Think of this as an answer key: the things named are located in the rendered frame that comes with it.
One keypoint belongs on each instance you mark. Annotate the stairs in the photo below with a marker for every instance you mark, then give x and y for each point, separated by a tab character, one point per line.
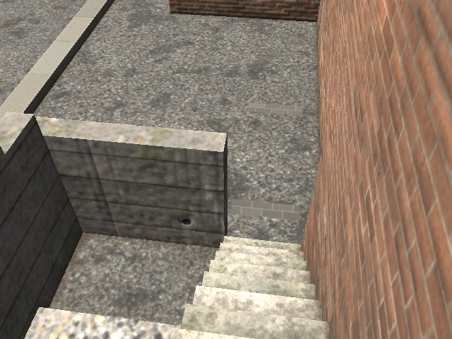
255	289

